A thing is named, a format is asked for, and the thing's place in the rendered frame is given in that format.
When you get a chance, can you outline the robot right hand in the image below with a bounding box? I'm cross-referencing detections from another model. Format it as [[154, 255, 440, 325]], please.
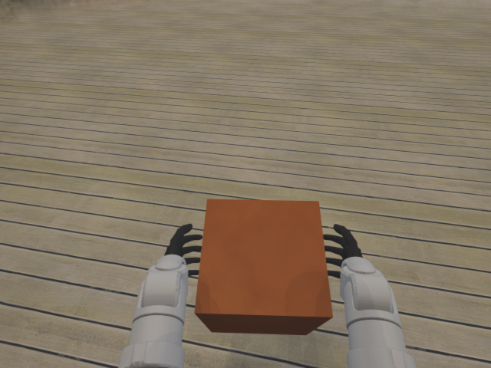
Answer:
[[323, 224, 363, 278]]

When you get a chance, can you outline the robot right forearm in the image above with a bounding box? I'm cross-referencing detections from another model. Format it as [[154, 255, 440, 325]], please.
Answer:
[[340, 257, 416, 368]]

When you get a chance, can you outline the robot left hand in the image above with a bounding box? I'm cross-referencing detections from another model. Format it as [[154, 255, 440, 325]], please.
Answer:
[[164, 224, 203, 276]]

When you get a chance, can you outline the carton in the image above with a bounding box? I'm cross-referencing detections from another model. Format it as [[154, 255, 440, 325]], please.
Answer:
[[194, 199, 333, 335]]

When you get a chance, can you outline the robot left forearm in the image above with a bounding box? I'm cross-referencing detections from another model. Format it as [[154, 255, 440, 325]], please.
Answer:
[[118, 255, 188, 368]]

